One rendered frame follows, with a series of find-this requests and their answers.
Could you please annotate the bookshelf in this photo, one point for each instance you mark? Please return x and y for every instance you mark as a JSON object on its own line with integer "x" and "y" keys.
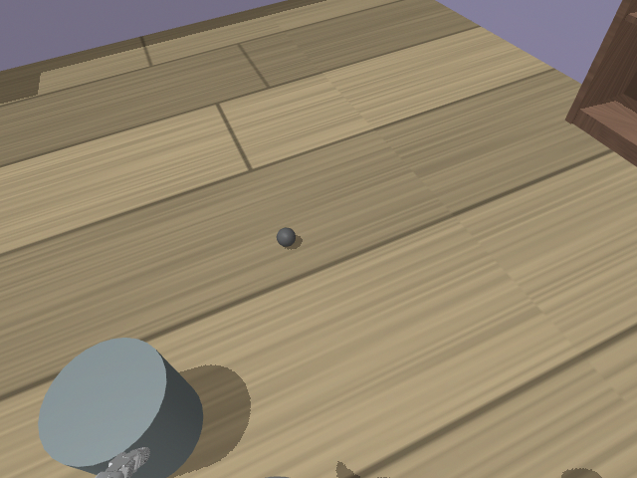
{"x": 606, "y": 104}

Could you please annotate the left robot hand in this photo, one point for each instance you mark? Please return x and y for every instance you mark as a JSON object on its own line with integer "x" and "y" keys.
{"x": 125, "y": 464}

